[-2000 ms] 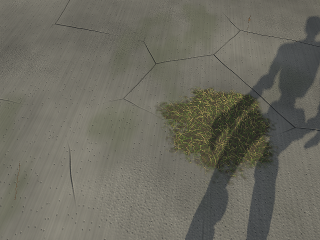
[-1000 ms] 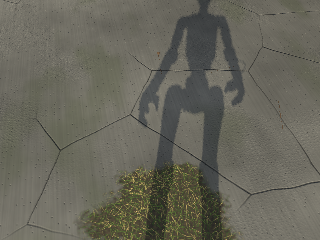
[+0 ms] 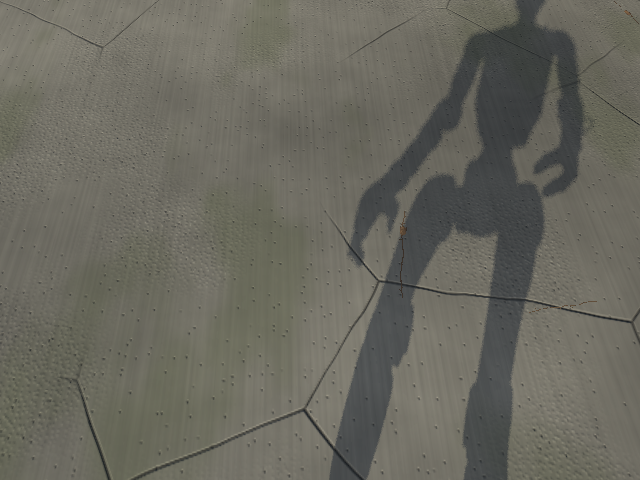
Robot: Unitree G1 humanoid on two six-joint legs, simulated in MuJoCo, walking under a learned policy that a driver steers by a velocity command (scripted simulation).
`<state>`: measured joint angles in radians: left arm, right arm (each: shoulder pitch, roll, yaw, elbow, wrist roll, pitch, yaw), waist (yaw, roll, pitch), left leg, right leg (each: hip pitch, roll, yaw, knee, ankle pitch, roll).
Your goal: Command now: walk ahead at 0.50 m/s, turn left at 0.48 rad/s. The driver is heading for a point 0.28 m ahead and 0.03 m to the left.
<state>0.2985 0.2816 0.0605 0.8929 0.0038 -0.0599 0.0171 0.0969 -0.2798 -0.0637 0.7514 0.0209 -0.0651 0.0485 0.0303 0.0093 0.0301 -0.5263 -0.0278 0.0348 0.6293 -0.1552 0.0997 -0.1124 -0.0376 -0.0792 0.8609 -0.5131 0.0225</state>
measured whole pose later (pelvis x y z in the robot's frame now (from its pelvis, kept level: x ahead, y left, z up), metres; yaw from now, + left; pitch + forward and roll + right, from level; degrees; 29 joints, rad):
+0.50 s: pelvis +0.22 -0.01 +0.01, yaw +8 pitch +2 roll +0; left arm 0.09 0.24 0.03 0.77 0.03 -0.08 -0.01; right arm 0.24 -0.27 -0.05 0.80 0.00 -0.02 -0.01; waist -0.02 0.02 0.02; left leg -0.29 -0.07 -0.09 0.85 -0.58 -0.01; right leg -0.44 0.02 -0.01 0.50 -0.10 -0.03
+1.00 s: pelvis +0.28 +0.02 +0.02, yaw +8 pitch -1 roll +0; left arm 0.14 0.23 0.05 0.95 0.00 0.00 0.02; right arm 0.27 -0.21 -0.04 0.92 -0.01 -0.01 -0.03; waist 0.00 0.00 0.03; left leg -0.18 0.01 -0.02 0.55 -0.37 -0.01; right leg -0.31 -0.01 0.01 0.54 -0.21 0.01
